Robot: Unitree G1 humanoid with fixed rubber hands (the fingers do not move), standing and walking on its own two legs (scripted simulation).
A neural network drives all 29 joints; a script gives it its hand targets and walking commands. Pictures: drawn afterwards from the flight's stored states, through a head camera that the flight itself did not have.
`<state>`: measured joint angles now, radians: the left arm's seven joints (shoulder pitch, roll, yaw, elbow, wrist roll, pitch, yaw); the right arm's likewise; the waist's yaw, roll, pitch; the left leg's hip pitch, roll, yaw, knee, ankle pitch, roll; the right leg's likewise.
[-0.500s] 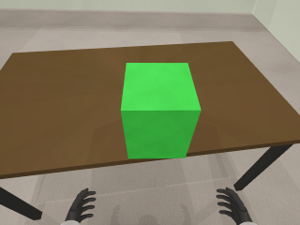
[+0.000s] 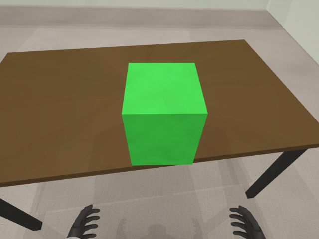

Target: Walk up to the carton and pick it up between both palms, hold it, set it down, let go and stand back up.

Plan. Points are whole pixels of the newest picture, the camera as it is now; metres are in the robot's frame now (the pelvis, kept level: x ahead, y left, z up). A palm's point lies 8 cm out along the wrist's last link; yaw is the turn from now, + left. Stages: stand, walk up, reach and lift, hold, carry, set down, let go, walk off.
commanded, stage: let go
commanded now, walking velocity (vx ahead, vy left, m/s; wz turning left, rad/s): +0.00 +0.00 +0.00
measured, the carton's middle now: (162, 116) +0.46 +0.02 +0.02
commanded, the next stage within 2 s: stand in 0.04 s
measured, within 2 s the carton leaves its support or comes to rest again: neither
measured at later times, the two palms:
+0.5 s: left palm out of the picture +0.08 +0.25 -0.14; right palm out of the picture -0.04 -0.23 -0.14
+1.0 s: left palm out of the picture +0.03 +0.24 -0.14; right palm out of the picture -0.09 -0.21 -0.15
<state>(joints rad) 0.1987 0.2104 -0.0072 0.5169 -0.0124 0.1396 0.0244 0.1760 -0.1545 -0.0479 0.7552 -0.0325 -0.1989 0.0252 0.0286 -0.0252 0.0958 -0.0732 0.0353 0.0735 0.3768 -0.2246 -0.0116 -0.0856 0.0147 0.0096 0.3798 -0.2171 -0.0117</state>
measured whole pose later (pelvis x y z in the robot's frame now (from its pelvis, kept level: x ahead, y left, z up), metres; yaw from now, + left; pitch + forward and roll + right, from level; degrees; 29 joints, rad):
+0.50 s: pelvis -0.01 +0.02 -0.01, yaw -6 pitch +1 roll +0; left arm 0.38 0.20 0.03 0.77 0.04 0.00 -0.01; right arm 0.41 -0.20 -0.08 0.88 -0.03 0.04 0.00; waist -0.04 -0.03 -0.07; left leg -0.26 0.07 0.18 0.58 -0.33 0.02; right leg -0.32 0.04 0.12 0.58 -0.28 0.01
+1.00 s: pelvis -0.03 +0.03 -0.01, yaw -9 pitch +0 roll +1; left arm 0.39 0.14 0.03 0.91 0.03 0.00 0.03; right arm 0.39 -0.19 -0.07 1.01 -0.03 0.04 -0.02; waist -0.03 -0.01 -0.06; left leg -0.24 0.06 0.23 0.53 -0.29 0.03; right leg -0.32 0.04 0.17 0.54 -0.22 0.02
